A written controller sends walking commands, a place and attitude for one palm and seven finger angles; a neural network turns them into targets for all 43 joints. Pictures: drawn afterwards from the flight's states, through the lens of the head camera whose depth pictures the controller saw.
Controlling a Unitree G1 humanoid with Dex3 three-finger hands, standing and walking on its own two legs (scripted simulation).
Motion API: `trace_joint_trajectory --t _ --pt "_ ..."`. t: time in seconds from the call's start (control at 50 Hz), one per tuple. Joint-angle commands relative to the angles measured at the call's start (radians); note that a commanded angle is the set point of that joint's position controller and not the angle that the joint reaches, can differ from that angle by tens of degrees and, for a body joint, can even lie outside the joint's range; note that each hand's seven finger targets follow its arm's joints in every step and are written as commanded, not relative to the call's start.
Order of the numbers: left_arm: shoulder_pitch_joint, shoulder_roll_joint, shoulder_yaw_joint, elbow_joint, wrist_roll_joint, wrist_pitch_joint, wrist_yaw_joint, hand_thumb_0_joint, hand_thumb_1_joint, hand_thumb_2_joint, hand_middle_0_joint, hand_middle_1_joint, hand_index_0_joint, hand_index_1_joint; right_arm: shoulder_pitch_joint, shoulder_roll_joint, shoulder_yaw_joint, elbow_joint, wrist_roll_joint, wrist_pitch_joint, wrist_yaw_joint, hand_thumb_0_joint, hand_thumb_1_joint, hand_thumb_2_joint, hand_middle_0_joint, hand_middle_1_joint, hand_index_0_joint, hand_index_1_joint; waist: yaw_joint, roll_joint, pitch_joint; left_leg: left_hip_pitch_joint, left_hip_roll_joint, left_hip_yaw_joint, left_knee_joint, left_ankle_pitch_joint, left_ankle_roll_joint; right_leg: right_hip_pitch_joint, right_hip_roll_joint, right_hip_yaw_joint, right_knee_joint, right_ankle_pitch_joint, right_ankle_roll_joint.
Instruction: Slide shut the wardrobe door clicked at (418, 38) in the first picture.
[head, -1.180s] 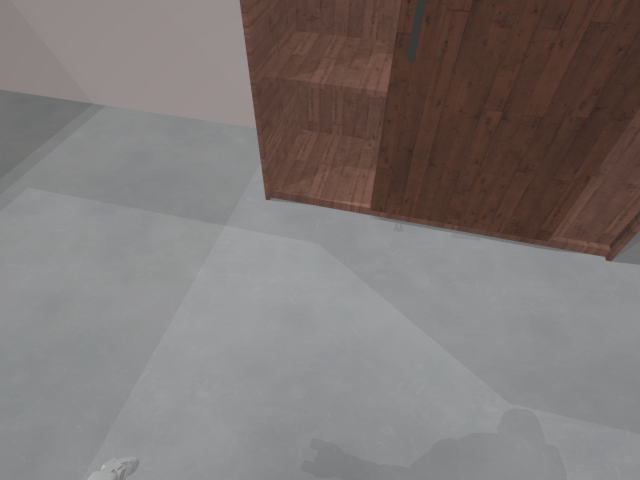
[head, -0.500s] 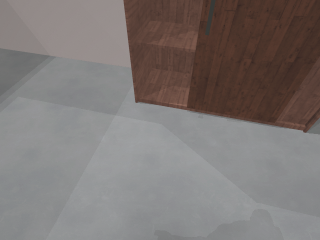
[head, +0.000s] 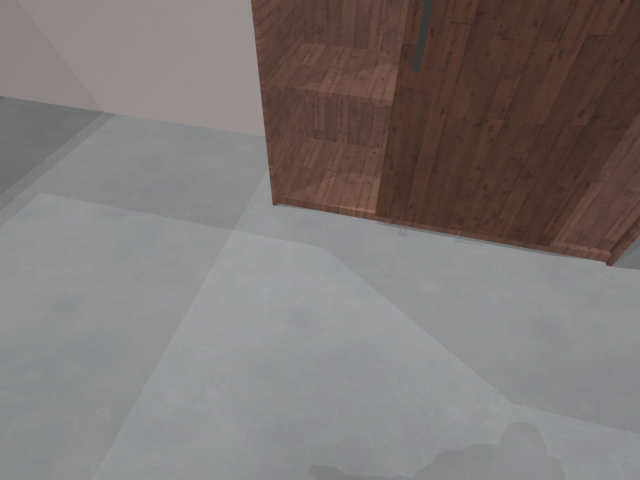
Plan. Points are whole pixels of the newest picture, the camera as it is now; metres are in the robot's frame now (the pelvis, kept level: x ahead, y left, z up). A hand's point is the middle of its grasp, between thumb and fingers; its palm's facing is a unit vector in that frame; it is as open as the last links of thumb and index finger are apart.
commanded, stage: look at it before walking up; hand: right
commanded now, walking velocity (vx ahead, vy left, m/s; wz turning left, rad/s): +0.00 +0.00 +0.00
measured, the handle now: (423, 28) +1.28 -0.23 +0.07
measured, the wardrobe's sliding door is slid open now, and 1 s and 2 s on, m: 0.47 0.47 0.47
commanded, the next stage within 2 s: walk to a spot facing it in 0.46 s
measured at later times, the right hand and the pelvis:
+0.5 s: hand out of the picture +0.07 -0.24 -0.16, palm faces -0.02 +0.95 -0.32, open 7.4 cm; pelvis +0.00 +0.00 +0.00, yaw +0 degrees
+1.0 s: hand out of the picture +0.06 -0.20 -0.19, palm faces -0.05 +0.99 -0.12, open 7.4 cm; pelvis +0.09 -0.03 -0.01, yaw +4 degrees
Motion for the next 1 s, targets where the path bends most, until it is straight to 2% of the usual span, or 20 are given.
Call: trace_joint_trajectory --t 0.0,0.54,0.56,0.58,0.6,0.62,0.66,0.7,0.74,0.76,0.78,0.8,0.82,0.84,0.86,0.88,0.9,0.92,0.94,0.98 --pt "-0.051 0.209 0.042 -0.063 -0.003 -0.025 0.017 0.0 0.9 0.9 -0.2 -0.3 -0.2 -0.3 -0.035 -0.208 -0.037 -0.068 0.004 -0.025 -0.017 0.0 -0.9 -0.9 0.2 0.3 0.2 0.3 0.0 -0.008 -0.047 0.003 0.11 -0.103 -0.078 0.084 0.034 -0.002 -0.115 0.103 -0.066 0.111 -0.033" --pt "-0.054 0.208 0.041 -0.062 -0.002 -0.024 0.016 0.0 0.9 0.9 -0.2 -0.3 -0.2 -0.3 -0.027 -0.209 -0.035 -0.06 0.003 -0.027 -0.016 0.0 -0.9 -0.9 0.2 0.3 0.2 0.3 0.002 0.002 -0.049 0.009 0.114 -0.1 -0.093 0.102 0.032 0.015 -0.115 0.107 -0.075 0.133 -0.03" --pt "-0.021 0.128 0.02 -0.042 0.003 -0.015 0.014 0.0 0.9 0.9 -0.2 -0.3 -0.2 -0.3 0.009 -0.125 -0.019 -0.039 0.006 -0.016 -0.019 0.0 -0.9 -0.9 0.2 0.3 0.2 0.3 0.001 -0.005 -0.064 0.018 0.113 -0.092 -0.095 0.034 0.02 0.016 -0.112 0.094 -0.07 0.08 -0.019" --pt "0.016 0.082 0.01 -0.03 0.008 -0.005 0.011 0.0 0.9 0.9 -0.2 -0.3 -0.2 -0.3 0.049 -0.085 -0.009 -0.027 0.003 -0.004 -0.019 0.0 -0.9 -0.9 0.2 0.3 0.2 0.3 0.0 0.002 -0.057 0.006 0.102 -0.096 -0.088 -0.098 0.016 0.005 -0.101 0.08 -0.056 -0.029 -0.012" --pt "0.039 0.079 0.014 -0.027 0.01 0.001 0.009 0.0 0.9 0.9 -0.2 -0.3 -0.2 -0.3 0.076 -0.084 -0.011 -0.021 -0.001 0.001 -0.016 0.0 -0.9 -0.9 0.2 0.3 0.2 0.3 -0.003 0.015 -0.039 -0.016 0.098 -0.11 -0.093 -0.22 0.023 -0.021 -0.092 0.073 -0.041 -0.151 -0.016" --pt "0.045 0.082 0.017 -0.029 0.015 0.005 0.007 0.0 0.9 0.9 -0.2 -0.3 -0.2 -0.3 0.087 -0.092 -0.016 -0.022 -0.004 0.006 -0.01 0.0 -0.9 -0.9 0.2 0.3 0.2 0.3 -0.005 0.019 0.015 -0.052 0.096 -0.128 -0.103 -0.324 0.034 -0.074 -0.083 0.068 -0.039 -0.269 -0.019" --pt "0.061 0.078 0.023 -0.042 0.018 0.005 0.005 0.0 0.9 0.9 -0.2 -0.3 -0.2 -0.3 0.119 -0.096 -0.029 -0.032 -0.008 0.009 -0.001 0.0 -0.9 -0.9 0.2 0.3 0.2 0.3 -0.011 0.043 0.08 -0.084 0.098 -0.169 -0.107 -0.419 0.059 -0.154 -0.071 0.062 -0.001 -0.356 -0.027" --pt "0.075 0.06 0.025 -0.054 0.016 -0.005 0.006 0.0 0.9 0.9 -0.2 -0.3 -0.2 -0.3 0.171 -0.098 -0.039 -0.033 -0.007 0.001 0.002 0.0 -0.9 -0.9 0.2 0.3 0.2 0.3 -0.023 0.093 0.101 -0.044 0.128 -0.227 -0.122 -0.425 0.097 -0.221 -0.049 0.021 0.106 -0.309 -0.027" --pt "0.095 0.034 0.029 -0.069 0.013 -0.017 0.006 0.0 0.9 0.9 -0.2 -0.3 -0.2 -0.3 0.218 -0.11 -0.055 -0.032 -0.002 -0.01 -0.002 0.0 -0.9 -0.9 0.2 0.3 0.2 0.3 -0.021 0.129 0.077 -0.012 0.205 -0.314 -0.16 -0.428 0.148 -0.247 -0.037 -0.044 0.227 -0.245 -0.018" --pt "0.103 0.023 0.032 -0.075 0.012 -0.024 0.006 0.0 0.9 0.9 -0.2 -0.3 -0.2 -0.3 0.221 -0.105 -0.062 -0.035 -0.002 -0.017 -0.005 0.0 -0.9 -0.9 0.2 0.3 0.2 0.3 -0.013 0.147 0.081 -0.019 0.225 -0.332 -0.159 -0.382 0.167 -0.241 -0.045 -0.058 0.239 -0.227 -0.015" --pt "0.124 0.014 0.034 -0.073 0.009 -0.031 0.007 0.0 0.9 0.9 -0.2 -0.3 -0.2 -0.3 0.217 -0.097 -0.064 -0.039 -0.002 -0.023 -0.007 0.0 -0.9 -0.9 0.2 0.3 0.2 0.3 -0.001 0.131 0.088 -0.043 0.227 -0.318 -0.136 -0.313 0.175 -0.21 -0.053 -0.066 0.217 -0.213 -0.016" --pt "0.157 0.004 0.036 -0.064 0.006 -0.037 0.007 0.0 0.9 0.9 -0.2 -0.3 -0.2 -0.3 0.203 -0.085 -0.065 -0.042 -0.003 -0.025 -0.007 0.0 -0.9 -0.9 0.2 0.3 0.2 0.3 0.019 0.091 0.086 -0.092 0.199 -0.268 -0.085 -0.252 0.167 -0.134 -0.06 -0.069 0.164 -0.206 -0.019" --pt "0.223 -0.003 0.039 -0.044 0.006 -0.044 0.009 0.0 0.9 0.9 -0.2 -0.3 -0.2 -0.3 0.184 -0.055 -0.065 -0.051 -0.003 -0.024 -0.005 0.0 -0.9 -0.9 0.2 0.3 0.2 0.3 0.049 0.029 0.092 -0.183 0.14 -0.191 0.007 -0.206 0.138 -0.017 -0.073 -0.047 0.082 -0.19 -0.031" --pt "0.329 0.035 0.051 -0.006 0.012 -0.052 0.013 0.0 0.9 0.9 -0.2 -0.3 -0.2 -0.3 0.153 -0.005 -0.059 -0.066 -0.002 -0.022 0.0 0.0 -0.9 -0.9 0.2 0.3 0.2 0.3 0.088 -0.154 0.101 -0.338 0.026 -0.069 0.232 -0.19 0.086 0.121 -0.179 0.137 -0.035 -0.188 -0.084" --pt "0.484 0.094 0.071 0.041 0.021 -0.061 0.025 0.0 0.9 0.9 -0.2 -0.3 -0.2 -0.3 0.075 0.048 -0.047 -0.102 -0.003 -0.031 0.001 0.0 -0.9 -0.9 0.2 0.3 0.2 0.3 0.142 -0.362 0.114 -0.532 -0.056 0.086 0.531 -0.292 0.04 0.248 -0.364 0.392 -0.168 -0.037 -0.155" --pt "0.53 0.055 0.058 0.059 0.021 -0.064 0.039 0.0 0.9 0.9 -0.2 -0.3 -0.2 -0.3 0.01 0.028 -0.051 -0.138 -0.009 -0.041 -0.005 0.0 -0.9 -0.9 0.2 0.3 0.2 0.3 0.141 -0.243 0.159 -0.645 0.0 0.001 0.67 -0.333 0.046 0.282 -0.426 0.446 -0.158 0.18 -0.215" --pt "0.509 0.019 0.052 0.051 0.012 -0.065 0.043 0.0 0.9 0.9 -0.2 -0.3 -0.2 -0.3 0.002 0.03 -0.054 -0.133 -0.006 -0.046 -0.001 0.0 -0.9 -0.9 0.2 0.3 0.2 0.3 0.116 -0.097 0.171 -0.675 0.047 -0.02 0.73 -0.294 0.048 0.284 -0.441 0.398 -0.126 0.295 -0.25" --pt "0.475 0.007 0.049 0.035 0.016 -0.073 0.045 0.0 0.9 0.9 -0.2 -0.3 -0.2 -0.3 0.016 0.055 -0.055 -0.121 -0.007 -0.045 0.006 0.0 -0.9 -0.9 0.2 0.3 0.2 0.3 0.096 -0.069 0.156 -0.662 0.071 -0.019 0.757 -0.262 0.041 0.27 -0.416 0.316 -0.127 0.328 -0.242" --pt "0.439 -0.007 0.049 0.026 0.016 -0.079 0.046 0.0 0.9 0.9 -0.2 -0.3 -0.2 -0.3 0.028 0.073 -0.057 -0.117 -0.008 -0.039 0.013 0.0 -0.9 -0.9 0.2 0.3 0.2 0.3 0.07 -0.078 0.155 -0.634 0.086 -0.011 0.751 -0.229 0.034 0.225 -0.385 0.245 -0.146 0.293 -0.222" --pt "0.42 -0.032 0.046 0.03 0.012 -0.09 0.049 0.0 0.9 0.9 -0.2 -0.3 -0.2 -0.3 0.035 0.103 -0.056 -0.12 -0.009 -0.024 0.026 0.0 -0.9 -0.9 0.2 0.3 0.2 0.3 0.043 -0.123 0.154 -0.598 0.094 0.029 0.701 -0.142 0.024 0.184 -0.319 0.128 -0.186 0.247 -0.186"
